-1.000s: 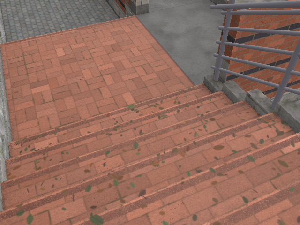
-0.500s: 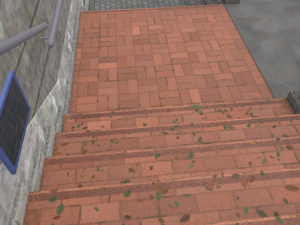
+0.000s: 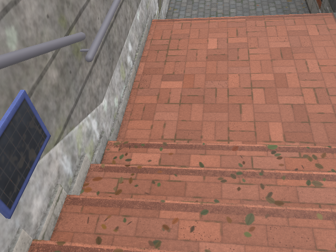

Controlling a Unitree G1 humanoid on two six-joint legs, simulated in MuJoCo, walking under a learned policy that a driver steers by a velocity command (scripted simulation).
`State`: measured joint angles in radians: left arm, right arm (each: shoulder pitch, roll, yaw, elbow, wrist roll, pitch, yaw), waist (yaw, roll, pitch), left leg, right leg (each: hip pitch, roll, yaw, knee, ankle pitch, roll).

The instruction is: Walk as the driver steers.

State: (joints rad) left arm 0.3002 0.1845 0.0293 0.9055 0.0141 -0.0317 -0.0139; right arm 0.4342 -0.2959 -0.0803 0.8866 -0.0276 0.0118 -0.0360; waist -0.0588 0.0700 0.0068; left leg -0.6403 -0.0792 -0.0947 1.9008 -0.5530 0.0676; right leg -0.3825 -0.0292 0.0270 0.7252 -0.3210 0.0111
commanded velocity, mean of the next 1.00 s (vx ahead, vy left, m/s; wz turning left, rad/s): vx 0.50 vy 0.00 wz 0.35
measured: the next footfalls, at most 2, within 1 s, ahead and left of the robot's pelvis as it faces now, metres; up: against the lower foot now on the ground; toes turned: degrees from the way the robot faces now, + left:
left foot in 0.64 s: +0.47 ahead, +0.19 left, -0.15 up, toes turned +21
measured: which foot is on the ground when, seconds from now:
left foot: up 0.00-0.62, down 0.64-1.00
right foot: down 0.00-0.64, up 0.66-1.00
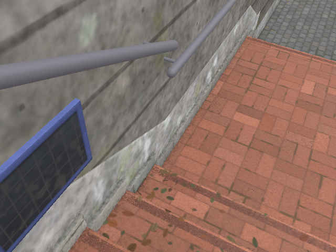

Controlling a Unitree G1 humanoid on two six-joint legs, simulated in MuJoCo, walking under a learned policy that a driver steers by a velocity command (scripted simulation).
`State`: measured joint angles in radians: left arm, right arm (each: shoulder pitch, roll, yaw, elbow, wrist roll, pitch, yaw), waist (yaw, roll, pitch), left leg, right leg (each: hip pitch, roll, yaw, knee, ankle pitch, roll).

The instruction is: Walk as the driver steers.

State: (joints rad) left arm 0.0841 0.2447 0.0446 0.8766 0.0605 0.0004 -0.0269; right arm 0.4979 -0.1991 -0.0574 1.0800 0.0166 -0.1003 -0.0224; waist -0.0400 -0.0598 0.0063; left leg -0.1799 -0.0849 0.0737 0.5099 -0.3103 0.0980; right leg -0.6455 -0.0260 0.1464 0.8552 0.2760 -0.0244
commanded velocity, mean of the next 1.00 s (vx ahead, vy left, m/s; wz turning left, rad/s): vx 0.19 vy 0.00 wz -0.44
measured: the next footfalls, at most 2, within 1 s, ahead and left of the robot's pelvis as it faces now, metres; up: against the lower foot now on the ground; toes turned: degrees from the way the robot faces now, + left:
right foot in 0.30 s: +0.31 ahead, -0.19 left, -0.15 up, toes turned -7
left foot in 0.76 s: +0.40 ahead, +0.00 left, -0.15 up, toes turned -25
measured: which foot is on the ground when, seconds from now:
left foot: down 0.00-0.32, up 0.34-0.74, down 0.76-1.00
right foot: up 0.00-0.28, down 0.30-0.76, up 0.78-1.00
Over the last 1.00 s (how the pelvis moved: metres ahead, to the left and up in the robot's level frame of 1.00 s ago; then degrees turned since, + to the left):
0.48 0.12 -0.14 19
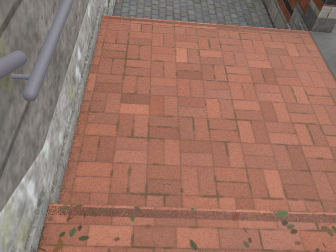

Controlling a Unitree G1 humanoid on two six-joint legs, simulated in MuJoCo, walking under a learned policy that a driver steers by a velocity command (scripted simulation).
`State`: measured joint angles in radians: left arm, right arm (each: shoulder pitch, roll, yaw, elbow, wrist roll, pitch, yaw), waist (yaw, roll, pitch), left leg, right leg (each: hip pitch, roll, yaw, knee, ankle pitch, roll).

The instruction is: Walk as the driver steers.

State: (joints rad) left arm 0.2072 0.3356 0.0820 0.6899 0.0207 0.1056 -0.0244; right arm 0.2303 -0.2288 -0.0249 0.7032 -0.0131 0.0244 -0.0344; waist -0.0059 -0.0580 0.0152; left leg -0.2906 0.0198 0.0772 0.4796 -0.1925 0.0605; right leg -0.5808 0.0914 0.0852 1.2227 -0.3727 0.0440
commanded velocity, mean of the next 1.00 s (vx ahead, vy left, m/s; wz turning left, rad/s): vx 0.08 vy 0.00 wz -0.35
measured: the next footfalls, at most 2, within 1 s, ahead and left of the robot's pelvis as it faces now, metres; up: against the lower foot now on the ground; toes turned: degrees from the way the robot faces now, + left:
right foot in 0.28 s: +0.02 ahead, -0.11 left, +0.00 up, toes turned -10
left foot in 0.72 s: +0.11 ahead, +0.03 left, +0.00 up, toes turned -19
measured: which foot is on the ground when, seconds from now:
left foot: down 0.00-0.28, up 0.30-0.70, down 0.72-1.00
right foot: up 0.00-0.26, down 0.28-0.74, up 0.76-1.00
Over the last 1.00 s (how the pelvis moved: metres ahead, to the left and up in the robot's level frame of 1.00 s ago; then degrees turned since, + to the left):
0.29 -0.04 -0.14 -30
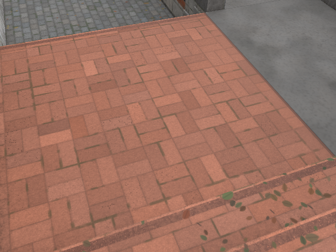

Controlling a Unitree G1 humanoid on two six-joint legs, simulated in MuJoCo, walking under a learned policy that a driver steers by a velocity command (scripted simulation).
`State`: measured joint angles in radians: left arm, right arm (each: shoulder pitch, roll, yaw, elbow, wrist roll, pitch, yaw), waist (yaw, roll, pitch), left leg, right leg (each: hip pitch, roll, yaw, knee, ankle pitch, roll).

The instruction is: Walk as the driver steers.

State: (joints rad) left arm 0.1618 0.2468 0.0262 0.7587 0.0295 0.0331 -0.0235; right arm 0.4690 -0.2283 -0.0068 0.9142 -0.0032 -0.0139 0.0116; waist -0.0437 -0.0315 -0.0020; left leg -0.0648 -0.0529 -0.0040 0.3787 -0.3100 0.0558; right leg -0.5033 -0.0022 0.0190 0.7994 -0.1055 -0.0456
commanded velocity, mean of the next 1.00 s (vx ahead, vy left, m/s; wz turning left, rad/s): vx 0.03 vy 0.00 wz -0.01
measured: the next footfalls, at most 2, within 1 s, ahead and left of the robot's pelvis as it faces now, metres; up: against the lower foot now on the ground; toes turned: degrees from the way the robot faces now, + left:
right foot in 0.06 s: +0.10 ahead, -0.13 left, +0.00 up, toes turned -1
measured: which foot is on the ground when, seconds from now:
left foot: down 0.00-1.00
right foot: up 0.00-0.04, down 0.06-1.00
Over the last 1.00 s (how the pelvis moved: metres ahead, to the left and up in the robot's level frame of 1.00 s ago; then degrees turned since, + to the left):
0.06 -0.04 0.00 -18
